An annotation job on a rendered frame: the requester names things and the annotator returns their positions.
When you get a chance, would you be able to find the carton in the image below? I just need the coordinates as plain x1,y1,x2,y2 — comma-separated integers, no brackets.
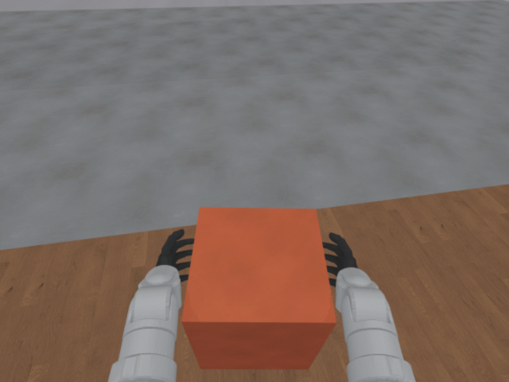
181,207,336,369

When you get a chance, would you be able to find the robot right hand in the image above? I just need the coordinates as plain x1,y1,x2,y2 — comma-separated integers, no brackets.
322,232,358,287

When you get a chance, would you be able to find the robot left hand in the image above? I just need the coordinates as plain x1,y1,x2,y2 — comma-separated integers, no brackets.
156,229,194,282

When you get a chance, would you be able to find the robot right forearm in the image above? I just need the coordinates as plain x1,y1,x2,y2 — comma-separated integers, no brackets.
336,267,416,382

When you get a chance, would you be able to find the robot left forearm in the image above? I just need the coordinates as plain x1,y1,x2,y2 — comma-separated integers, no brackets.
108,265,181,382

